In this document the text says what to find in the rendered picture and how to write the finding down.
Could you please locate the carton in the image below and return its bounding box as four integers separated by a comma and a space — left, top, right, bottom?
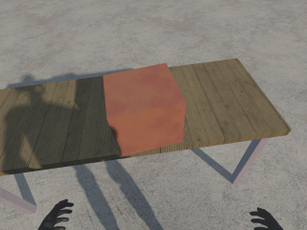
103, 62, 186, 157

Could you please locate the robot right hand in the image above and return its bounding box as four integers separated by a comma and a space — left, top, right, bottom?
249, 207, 283, 230

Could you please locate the table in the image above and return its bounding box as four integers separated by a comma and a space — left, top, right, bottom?
0, 58, 292, 215

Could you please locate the robot left hand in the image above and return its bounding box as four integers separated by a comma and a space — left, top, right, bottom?
37, 199, 74, 230

